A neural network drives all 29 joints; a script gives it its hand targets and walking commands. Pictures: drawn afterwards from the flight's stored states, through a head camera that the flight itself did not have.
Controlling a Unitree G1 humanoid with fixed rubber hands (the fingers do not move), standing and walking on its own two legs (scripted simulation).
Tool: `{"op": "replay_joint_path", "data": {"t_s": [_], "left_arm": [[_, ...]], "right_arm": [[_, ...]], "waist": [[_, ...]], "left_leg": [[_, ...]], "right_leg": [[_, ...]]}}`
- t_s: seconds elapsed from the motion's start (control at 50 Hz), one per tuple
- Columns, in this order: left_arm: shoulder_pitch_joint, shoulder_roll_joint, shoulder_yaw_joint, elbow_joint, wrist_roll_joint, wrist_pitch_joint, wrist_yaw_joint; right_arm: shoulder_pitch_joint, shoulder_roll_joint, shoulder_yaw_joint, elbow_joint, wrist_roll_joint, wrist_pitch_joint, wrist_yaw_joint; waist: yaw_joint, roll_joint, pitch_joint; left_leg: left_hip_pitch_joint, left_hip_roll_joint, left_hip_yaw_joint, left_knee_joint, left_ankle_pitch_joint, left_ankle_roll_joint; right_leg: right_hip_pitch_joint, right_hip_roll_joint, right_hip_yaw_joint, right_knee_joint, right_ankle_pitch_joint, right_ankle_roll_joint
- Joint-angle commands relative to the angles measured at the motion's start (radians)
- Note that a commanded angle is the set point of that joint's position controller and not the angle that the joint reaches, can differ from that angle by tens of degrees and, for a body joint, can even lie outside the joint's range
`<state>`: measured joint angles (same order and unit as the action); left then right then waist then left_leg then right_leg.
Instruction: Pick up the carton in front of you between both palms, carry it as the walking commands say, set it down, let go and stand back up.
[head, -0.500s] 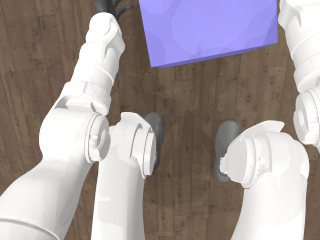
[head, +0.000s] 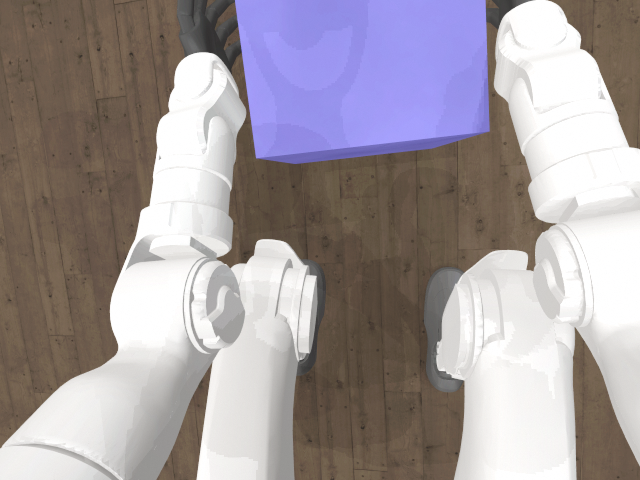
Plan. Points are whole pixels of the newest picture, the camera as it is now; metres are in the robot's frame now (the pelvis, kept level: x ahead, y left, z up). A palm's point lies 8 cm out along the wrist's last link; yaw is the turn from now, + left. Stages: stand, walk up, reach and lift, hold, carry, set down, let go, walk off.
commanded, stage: reach and lift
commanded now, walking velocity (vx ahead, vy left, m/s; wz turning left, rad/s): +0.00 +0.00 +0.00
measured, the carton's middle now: (357, 65) +0.53 +0.02 -0.20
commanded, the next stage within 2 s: none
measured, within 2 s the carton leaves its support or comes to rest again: neither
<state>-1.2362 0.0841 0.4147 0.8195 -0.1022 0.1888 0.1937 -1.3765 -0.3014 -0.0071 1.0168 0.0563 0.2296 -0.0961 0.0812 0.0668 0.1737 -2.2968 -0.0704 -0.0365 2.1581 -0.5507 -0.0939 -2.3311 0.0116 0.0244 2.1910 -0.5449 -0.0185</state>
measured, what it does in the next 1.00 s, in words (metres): rises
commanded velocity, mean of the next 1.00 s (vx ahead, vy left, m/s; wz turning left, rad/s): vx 0.00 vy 0.00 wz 0.00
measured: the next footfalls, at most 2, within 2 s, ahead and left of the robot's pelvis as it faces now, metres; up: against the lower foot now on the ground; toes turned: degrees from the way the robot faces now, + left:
none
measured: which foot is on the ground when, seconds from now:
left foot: down 0.00-1.00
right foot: down 0.00-1.00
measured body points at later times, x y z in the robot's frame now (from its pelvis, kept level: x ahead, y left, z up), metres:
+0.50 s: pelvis +0.00 +0.01 +0.12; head +0.25 -0.02 +0.49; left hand +0.49 +0.15 +0.06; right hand +0.51 -0.15 +0.05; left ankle +0.12 +0.14 -0.33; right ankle +0.11 -0.11 -0.33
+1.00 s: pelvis +0.05 +0.01 +0.25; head +0.20 -0.01 +0.68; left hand +0.46 +0.15 +0.22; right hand +0.46 -0.16 +0.21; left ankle +0.12 +0.14 -0.33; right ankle +0.11 -0.11 -0.33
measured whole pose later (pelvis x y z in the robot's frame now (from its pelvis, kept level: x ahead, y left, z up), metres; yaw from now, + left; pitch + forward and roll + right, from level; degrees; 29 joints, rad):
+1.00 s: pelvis +0.05 +0.01 +0.25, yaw -4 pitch +31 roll +1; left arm -0.63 -0.14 0.46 0.56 0.19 0.33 0.07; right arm -0.68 0.06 -0.35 0.64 -0.23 0.38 -0.01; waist 0.03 0.01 -0.24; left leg -1.41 -0.04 -0.06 1.35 -0.48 -0.03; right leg -1.43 0.03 0.04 1.35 -0.47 0.01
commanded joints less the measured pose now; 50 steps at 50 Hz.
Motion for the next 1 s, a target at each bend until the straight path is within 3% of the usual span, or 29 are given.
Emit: {"op": "replay_joint_path", "data": {"t_s": [0.0, 0.06, 0.14, 0.2, 0.3, 0.38, 0.46, 0.62, 0.98], "left_arm": [[-0.656, -1.058, -0.509, -0.25, -0.071, 0.054, -0.326], [-0.64, -1.046, -0.528, -0.291, -0.024, 0.09, -0.326], [-0.558, -1.042, -0.419, -0.177, 0.096, 0.131, -0.325], [-0.527, -1.057, -0.349, -0.126, 0.163, 0.146, -0.33], [-0.506, -1.115, -0.338, -0.107, 0.191, 0.16, -0.355], [-0.468, -1.163, -0.375, -0.111, 0.184, 0.174, -0.373], [-0.413, -1.21, -0.446, -0.147, 0.158, 0.181, -0.377], [-0.271, -1.245, -0.559, -0.205, 0.115, 0.192, -0.375], [0.071, -1.263, -0.571, -0.156, 0.161, 0.169, -0.389]], "right_arm": [[-0.586, 1.139, 0.255, -0.439, 0.058, -0.013, 0.24], [-0.473, 1.21, 0.24, -0.388, 0.023, 0.044, 0.25], [-0.392, 1.25, 0.146, -0.244, -0.045, 0.087, 0.282], [-0.377, 1.242, 0.06, -0.166, -0.098, 0.094, 0.302], [-0.343, 1.223, -0.041, -0.124, -0.173, 0.092, 0.308], [-0.314, 1.241, -0.045, -0.159, -0.188, 0.098, 0.314], [-0.289, 1.294, 0.036, -0.245, -0.149, 0.106, 0.324], [-0.192, 1.375, 0.182, -0.374, -0.08, 0.129, 0.324], [0.143, 1.434, 0.196, -0.389, -0.123, 0.104, 0.293]], "waist": [[-0.061, -0.234, -1.62], [-0.038, -0.213, -1.525], [0.021, -0.19, -1.244], [0.028, -0.176, -1.165], [-0.029, -0.13, -1.204], [-0.059, -0.09, -1.271], [-0.055, -0.077, -1.363], [-0.042, -0.12, -1.383], [-0.055, -0.091, -1.067]], "left_leg": [[0.537, -0.101, 0.171, -0.175, 0.389, 0.039], [0.566, -0.104, 0.169, -0.241, 0.304, 0.047], [0.541, -0.098, 0.154, -0.343, 0.143, 0.067], [0.556, -0.094, 0.143, -0.406, 0.1, 0.074], [0.607, -0.1, 0.133, -0.49, 0.091, 0.064], [0.7, -0.107, 0.126, -0.548, 0.122, 0.054], [0.804, -0.111, 0.12, -0.595, 0.186, 0.05], [0.943, -0.113, 0.093, -0.693, 0.243, 0.056], [1.251, -0.1, 0.033, -1.017, 0.27, 0.072]], "right_leg": [[1.08, 0.115, -0.07, -0.219, 0.531, 0.019], [0.963, 0.127, -0.08, -0.293, 0.387, 0.028], [0.749, 0.137, -0.08, -0.393, 0.143, 0.025], [0.696, 0.146, -0.08, -0.453, 0.066, 0.017], [0.76, 0.149, -0.079, -0.534, 0.079, 0.006], [0.822, 0.149, -0.084, -0.584, 0.117, 0.002], [0.916, 0.151, -0.085, -0.622, 0.181, 0.007], [1.09, 0.157, -0.072, -0.719, 0.244, 0.028], [1.446, 0.143, 0.003, -1.052, 0.295, 0.024]]}}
